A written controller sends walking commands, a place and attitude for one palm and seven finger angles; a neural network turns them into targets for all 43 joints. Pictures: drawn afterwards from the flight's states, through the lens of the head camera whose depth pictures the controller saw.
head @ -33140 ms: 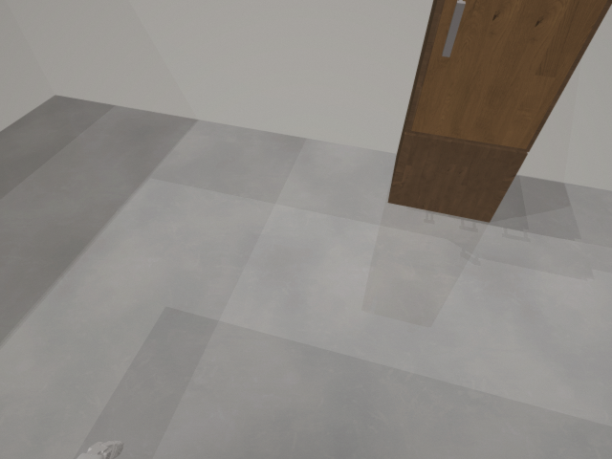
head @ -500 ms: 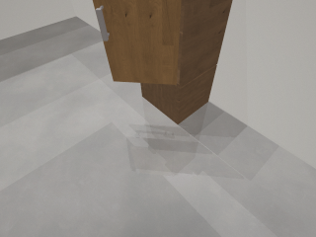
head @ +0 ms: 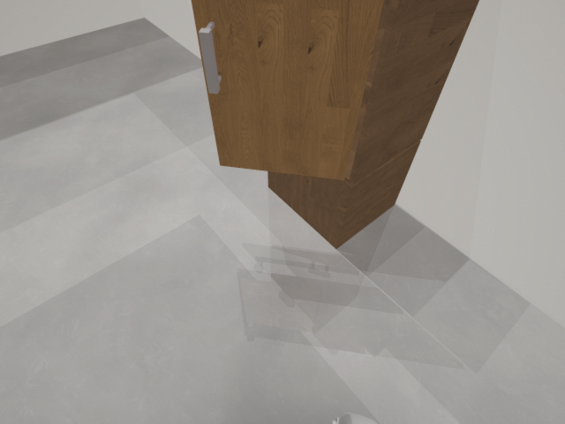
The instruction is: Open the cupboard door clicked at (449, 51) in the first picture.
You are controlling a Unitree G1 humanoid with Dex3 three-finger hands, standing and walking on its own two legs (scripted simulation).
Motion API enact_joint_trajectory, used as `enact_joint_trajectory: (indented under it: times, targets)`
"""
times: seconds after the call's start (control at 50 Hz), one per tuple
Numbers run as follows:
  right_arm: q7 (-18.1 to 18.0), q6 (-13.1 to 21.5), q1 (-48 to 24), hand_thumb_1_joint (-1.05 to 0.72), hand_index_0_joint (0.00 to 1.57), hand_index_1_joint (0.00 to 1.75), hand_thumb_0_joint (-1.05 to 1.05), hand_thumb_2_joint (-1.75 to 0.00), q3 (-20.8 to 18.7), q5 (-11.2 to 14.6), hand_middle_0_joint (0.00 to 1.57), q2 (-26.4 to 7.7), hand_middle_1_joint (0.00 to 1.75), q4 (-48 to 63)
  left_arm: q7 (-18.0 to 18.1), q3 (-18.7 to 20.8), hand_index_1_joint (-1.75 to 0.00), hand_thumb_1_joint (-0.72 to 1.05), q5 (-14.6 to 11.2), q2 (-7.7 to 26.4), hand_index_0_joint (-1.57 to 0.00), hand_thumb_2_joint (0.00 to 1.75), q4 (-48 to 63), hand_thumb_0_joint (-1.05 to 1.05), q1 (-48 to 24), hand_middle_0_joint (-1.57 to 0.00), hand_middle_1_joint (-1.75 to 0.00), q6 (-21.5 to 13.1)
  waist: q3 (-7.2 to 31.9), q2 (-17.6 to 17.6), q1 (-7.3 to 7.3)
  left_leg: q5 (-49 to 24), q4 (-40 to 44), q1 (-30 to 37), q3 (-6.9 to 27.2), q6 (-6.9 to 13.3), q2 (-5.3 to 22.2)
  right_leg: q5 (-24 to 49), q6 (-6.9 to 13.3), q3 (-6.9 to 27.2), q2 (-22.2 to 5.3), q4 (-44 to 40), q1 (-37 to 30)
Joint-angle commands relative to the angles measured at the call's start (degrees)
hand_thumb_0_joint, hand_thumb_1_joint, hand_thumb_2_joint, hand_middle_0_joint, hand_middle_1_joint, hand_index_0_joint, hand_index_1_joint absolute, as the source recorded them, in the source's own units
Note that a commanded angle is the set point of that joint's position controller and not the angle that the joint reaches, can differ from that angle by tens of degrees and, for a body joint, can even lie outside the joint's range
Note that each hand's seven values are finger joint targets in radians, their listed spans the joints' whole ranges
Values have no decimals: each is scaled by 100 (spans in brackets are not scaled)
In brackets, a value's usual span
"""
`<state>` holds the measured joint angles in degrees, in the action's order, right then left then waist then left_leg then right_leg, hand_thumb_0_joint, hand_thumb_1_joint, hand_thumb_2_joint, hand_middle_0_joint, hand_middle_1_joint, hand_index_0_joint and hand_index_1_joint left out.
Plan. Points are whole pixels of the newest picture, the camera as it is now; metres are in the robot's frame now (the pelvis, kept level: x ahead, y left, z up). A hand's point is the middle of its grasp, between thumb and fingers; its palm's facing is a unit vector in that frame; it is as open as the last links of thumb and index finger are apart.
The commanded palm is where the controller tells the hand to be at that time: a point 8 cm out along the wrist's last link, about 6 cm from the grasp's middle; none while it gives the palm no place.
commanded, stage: take the last steps up to it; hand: left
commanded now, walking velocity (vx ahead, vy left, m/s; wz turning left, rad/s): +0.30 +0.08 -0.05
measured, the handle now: (212, 58) +0.89 +0.25 +0.05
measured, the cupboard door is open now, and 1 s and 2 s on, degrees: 42 42 42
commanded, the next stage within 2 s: come to a stop and stand still in 0.54 s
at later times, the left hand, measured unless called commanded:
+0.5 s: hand (169, 412) +0.16 +0.20 -0.16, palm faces +0.09 -0.98 -0.19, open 7.3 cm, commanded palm none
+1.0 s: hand (183, 282) +0.39 +0.24 -0.17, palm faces -0.02 -0.97 -0.23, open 7.3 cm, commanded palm none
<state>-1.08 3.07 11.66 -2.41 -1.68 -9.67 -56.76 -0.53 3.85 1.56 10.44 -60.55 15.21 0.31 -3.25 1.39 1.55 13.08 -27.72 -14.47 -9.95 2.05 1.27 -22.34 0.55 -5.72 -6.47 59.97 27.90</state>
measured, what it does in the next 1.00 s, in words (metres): walks ahead: right foot, then left foot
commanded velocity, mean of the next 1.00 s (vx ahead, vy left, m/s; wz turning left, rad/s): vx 0.05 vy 0.02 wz -0.02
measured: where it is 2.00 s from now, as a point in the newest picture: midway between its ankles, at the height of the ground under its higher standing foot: (271, 412)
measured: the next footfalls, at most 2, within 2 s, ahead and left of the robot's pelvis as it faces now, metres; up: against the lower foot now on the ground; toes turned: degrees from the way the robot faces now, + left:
right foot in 0.16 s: +0.16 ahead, -0.10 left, +0.00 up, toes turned -8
left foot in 0.56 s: +0.33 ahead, +0.17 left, +0.00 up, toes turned +2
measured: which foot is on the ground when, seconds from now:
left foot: down 0.00-0.16, up 0.18-0.54, down 0.56-1.00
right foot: up 0.00-0.14, down 0.16-0.56, up 0.58-0.82, down 0.84-1.00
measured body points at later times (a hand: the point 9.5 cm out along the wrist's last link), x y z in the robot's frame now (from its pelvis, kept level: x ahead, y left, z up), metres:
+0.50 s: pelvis +0.19 +0.02 +0.01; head +0.22 +0.02 +0.46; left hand +0.15 +0.25 -0.15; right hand +0.26 -0.20 -0.14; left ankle +0.29 +0.17 -0.71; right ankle +0.12 -0.09 -0.74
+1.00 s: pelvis +0.30 +0.05 +0.00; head +0.33 +0.05 +0.45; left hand +0.39 +0.29 -0.15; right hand +0.32 -0.18 -0.16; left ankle +0.29 +0.17 -0.72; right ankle +0.31 -0.05 -0.73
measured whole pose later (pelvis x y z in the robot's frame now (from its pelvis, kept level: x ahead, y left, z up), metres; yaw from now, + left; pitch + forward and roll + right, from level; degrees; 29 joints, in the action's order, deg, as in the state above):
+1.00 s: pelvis +0.30 +0.05 +0.00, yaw -2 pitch +1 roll +1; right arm -1.4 -2.5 12.5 -2.5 -0.4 -10.1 -60.3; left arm 1.5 2.2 1.5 10.3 -57.7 9.5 0.8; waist -2.4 0.1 -1.1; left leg 25.3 -40.8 -17.9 -4.6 -1.1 1.0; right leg -16.3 1.6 -4.1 -1.8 33.4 17.6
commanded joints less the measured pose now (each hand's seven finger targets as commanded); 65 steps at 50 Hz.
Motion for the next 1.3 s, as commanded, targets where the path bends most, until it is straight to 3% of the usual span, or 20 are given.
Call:
enact_joint_trajectory:
  times: [0.0,0.1,0.14,0.16,0.2,0.28,0.42,0.5,0.54,0.6,0.68,0.78,0.84,0.88,1.0,1.04,1.06,1.08,1.12,1.28]
  targets:
    - [57,5,440,-90,20,30,0,-90,-166,-33,20,-861,30,22,-71,-8,-30,90,-3,68,-20,90,484,0,7,-20,-30,-118,-42,-592,-48,935,1887,-288,1175,825,1490,415,-20,-6,-27,-1398,-606]
    - [107,-67,271,-90,20,30,0,-90,-127,13,20,-775,30,-65,-42,123,-30,90,30,474,-20,90,362,0,634,-20,-30,-190,-69,64,408,1544,502,-1040,715,354,853,564,40,92,161,-2998,-2487]
    - [195,-63,216,-90,20,30,0,-90,-64,60,20,-459,30,218,54,274,-30,90,14,1336,-20,90,221,0,1492,-20,-30,-290,83,2022,690,2283,-2644,-2472,122,-143,-174,-785,1005,3429,-2007,-5090,-3348]
    - [175,-74,25,-90,20,30,0,-90,-122,11,20,-760,30,205,111,243,-30,90,-38,1211,-20,90,251,0,1340,-20,-30,-346,-69,1618,579,1811,-3478,-2651,802,-151,106,-733,1238,3750,-2091,-5256,-2955]
    - [179,-67,-103,-90,20,30,0,-90,-138,22,20,-644,30,92,137,114,-30,90,-55,791,-20,90,415,0,639,-20,-30,-411,-211,607,199,738,-3669,-2633,1127,-260,453,363,1044,2577,-1720,-5070,-2469]
    - [235,-151,268,-90,20,30,0,-90,-72,31,20,-241,30,-133,107,66,-30,90,-52,556,-20,90,307,0,520,-20,-30,-566,277,489,-43,202,-2600,-1896,720,-476,483,2825,794,837,-1112,-4798,-2488]
    - [326,-95,-328,-90,20,30,0,-90,-41,67,20,-177,30,140,96,71,-30,90,-28,807,-20,90,-88,0,692,-20,-30,-513,67,792,96,-84,-895,-1405,372,-390,241,2804,694,479,-1075,-4565,-2560]
    - [224,12,690,-90,20,30,0,-90,-109,13,20,-575,30,-177,97,68,-30,90,-53,696,-20,90,-102,0,541,-20,-30,-396,265,112,-454,-473,236,818,265,-183,64,2418,337,100,-582,-3085,-1541]
    - [40,2,1855,-90,20,30,0,-90,-315,-46,20,-1520,30,-369,74,-57,-30,90,-101,239,-20,90,154,0,668,-20,-30,-363,1088,-1895,-765,-1228,805,2297,2817,786,2092,-1240,-18,-307,496,-108,186]
    - [-27,-25,934,-90,20,30,0,-90,-156,-6,20,-1019,30,-78,86,-44,-30,90,-49,215,-20,90,331,0,98,-20,-30,-291,385,-1456,-470,415,1440,621,2670,976,2089,-599,97,485,58,1260,759]
    - [-110,36,215,-90,20,30,0,-90,43,-21,20,-594,30,27,96,-140,-30,90,-80,-112,-20,90,36,0,561,-20,-30,-92,336,-530,13,-1862,1306,-474,1304,631,1626,-57,-111,479,-10,-767,-801]
    - [-132,-220,-142,-90,20,30,0,-90,-62,76,20,-823,30,-9,141,-74,-30,90,-39,283,-20,90,85,0,755,-20,-30,41,430,-459,137,-952,576,-670,1078,349,1285,1166,-107,367,269,-2874,-1807]
    - [-28,-353,234,-90,20,30,0,-90,-81,104,20,-540,30,-19,163,-19,-30,90,22,861,-20,90,432,0,133,-20,-30,66,49,-70,-139,378,112,-626,739,-125,424,1885,348,1223,-426,-3532,-1103]
    - [-35,-434,418,-90,20,30,0,-90,-109,114,20,-455,30,-82,189,4,-30,90,-27,976,-20,90,458,0,-22,-20,-30,-20,513,1060,-221,403,-875,-149,429,-294,54,2991,723,1653,-976,-3854,-1191]
    - [-75,-495,365,-90,20,30,0,-90,-92,162,20,-383,30,-74,300,102,-30,90,-37,1072,-20,90,440,0,-211,-20,-30,-15,776,795,-98,1361,-904,-725,708,-459,-66,6149,1038,1342,-1110,-3161,-2688]
    - [-79,-457,529,-90,20,30,0,-90,-89,136,20,-392,30,-185,296,88,-30,90,-96,1004,-20,90,411,0,-312,-20,-30,16,861,679,-185,-246,309,24,675,-423,62,5381,674,1111,-805,-2817,-2433]
    - [-91,-416,593,-90,20,30,0,-90,-115,94,20,-658,30,-147,272,72,-30,90,-133,854,-20,90,511,0,-306,-20,-30,40,965,-80,-159,-1984,512,573,1143,-213,630,4144,321,801,-438,-2584,-1877]
    - [-100,-410,465,-90,20,30,0,-90,-157,47,20,-958,30,-33,248,21,-30,90,-142,662,-20,90,629,0,-320,-20,-30,78,850,-1009,-99,-3540,499,622,1804,236,1371,2299,-29,387,90,-2322,-1373]
    - [-173,-398,420,-90,20,30,0,-90,-154,3,20,-1045,30,24,263,11,-30,90,-117,594,-20,90,698,0,-638,-20,-30,236,404,-1421,-255,-3960,845,216,2248,968,1842,-1050,-112,640,611,-708,-763]
    - [-173,-308,439,-90,20,30,0,-90,-143,33,20,-1001,30,-83,190,-80,-30,90,-122,418,-20,90,564,0,-467,-20,-30,152,748,-1092,-213,-3541,551,929,1656,688,1336,-48,-98,442,558,-2421,-1323]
